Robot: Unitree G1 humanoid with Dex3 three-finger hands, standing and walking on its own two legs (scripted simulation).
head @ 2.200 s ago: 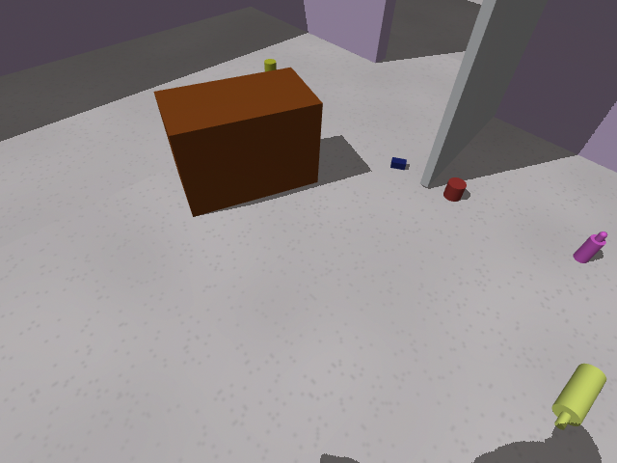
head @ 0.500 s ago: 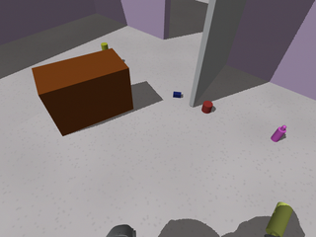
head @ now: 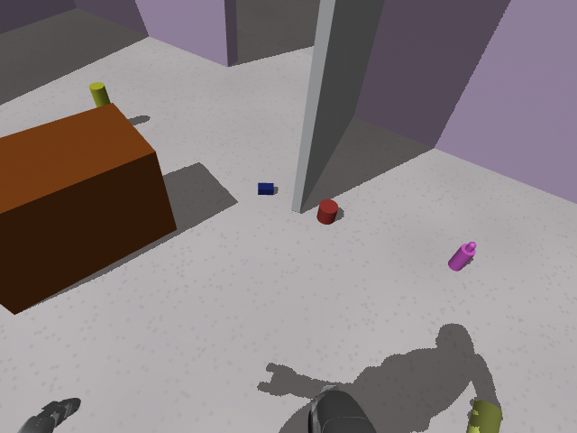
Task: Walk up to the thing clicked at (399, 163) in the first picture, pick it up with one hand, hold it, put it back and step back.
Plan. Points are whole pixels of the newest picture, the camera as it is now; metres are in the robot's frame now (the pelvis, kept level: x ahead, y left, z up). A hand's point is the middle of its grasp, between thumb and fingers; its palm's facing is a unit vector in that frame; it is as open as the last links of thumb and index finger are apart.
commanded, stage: walk up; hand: left
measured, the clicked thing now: (265, 188) +1.24 -0.03 -0.75
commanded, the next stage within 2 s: none
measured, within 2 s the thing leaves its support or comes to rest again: neither
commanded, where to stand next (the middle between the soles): +0.84 -0.26 m, yaw +5 degrees
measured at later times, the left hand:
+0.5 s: hand (165, 351) +0.27 +0.18 -0.14, palm faces +0.02 -0.94 -0.34, open 7.4 cm
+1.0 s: hand (220, 224) +0.54 +0.10 -0.14, palm faces -0.05 -0.93 -0.37, open 7.4 cm
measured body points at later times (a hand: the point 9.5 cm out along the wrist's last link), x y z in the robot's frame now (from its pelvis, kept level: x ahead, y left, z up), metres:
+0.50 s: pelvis +0.24 -0.09 +0.00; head +0.26 -0.09 +0.45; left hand +0.27 +0.23 -0.11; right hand +0.32 -0.42 -0.11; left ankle +0.36 +0.05 -0.71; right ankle +0.19 -0.16 -0.73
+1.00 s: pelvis +0.44 -0.18 -0.02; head +0.44 -0.18 +0.43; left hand +0.54 +0.15 -0.11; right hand +0.47 -0.52 -0.12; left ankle +0.39 +0.02 -0.73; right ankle +0.54 -0.32 -0.74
